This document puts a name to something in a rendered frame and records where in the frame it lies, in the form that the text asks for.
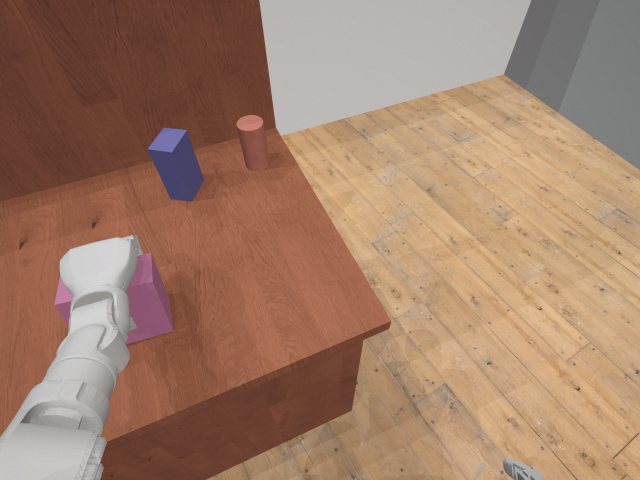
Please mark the sponge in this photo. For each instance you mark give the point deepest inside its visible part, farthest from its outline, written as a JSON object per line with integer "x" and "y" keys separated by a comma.
{"x": 149, "y": 304}

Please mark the table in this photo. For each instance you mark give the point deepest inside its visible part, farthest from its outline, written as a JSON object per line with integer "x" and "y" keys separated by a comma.
{"x": 269, "y": 307}

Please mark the robot right hand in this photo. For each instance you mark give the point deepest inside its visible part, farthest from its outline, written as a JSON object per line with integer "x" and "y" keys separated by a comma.
{"x": 519, "y": 471}

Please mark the robot left upper arm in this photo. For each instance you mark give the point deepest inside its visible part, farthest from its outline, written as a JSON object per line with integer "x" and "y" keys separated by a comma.
{"x": 39, "y": 452}

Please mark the robot left hand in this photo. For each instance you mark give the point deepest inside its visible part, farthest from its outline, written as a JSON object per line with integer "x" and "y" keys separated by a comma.
{"x": 110, "y": 262}

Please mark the robot left forearm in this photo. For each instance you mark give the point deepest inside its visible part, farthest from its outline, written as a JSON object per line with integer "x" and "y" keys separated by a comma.
{"x": 77, "y": 387}

